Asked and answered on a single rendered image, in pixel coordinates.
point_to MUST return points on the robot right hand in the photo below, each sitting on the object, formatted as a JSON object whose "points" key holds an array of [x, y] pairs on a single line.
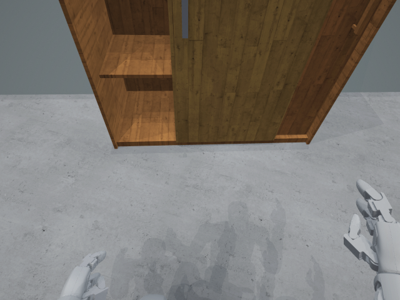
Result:
{"points": [[384, 229]]}

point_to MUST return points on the robot left hand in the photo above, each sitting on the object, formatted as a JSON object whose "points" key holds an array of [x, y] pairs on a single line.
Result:
{"points": [[80, 283]]}

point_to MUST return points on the wardrobe door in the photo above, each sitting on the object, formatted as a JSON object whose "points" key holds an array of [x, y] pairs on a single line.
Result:
{"points": [[235, 75], [333, 47]]}

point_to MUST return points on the right robot forearm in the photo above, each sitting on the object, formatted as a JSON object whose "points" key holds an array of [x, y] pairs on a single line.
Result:
{"points": [[387, 286]]}

